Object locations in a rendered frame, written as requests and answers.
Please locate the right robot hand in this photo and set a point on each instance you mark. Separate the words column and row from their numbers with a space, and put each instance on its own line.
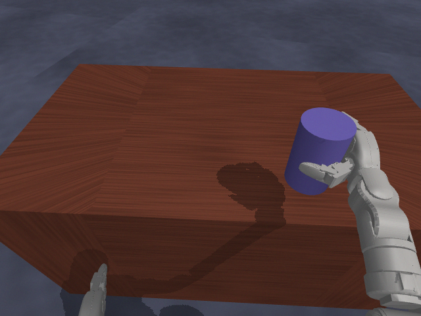
column 363, row 152

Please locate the right robot arm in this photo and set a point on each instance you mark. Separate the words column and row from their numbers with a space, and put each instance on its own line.
column 393, row 273

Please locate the left robot hand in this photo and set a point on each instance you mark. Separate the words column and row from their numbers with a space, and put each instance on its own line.
column 94, row 303

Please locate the can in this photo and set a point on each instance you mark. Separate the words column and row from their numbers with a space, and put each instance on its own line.
column 323, row 137

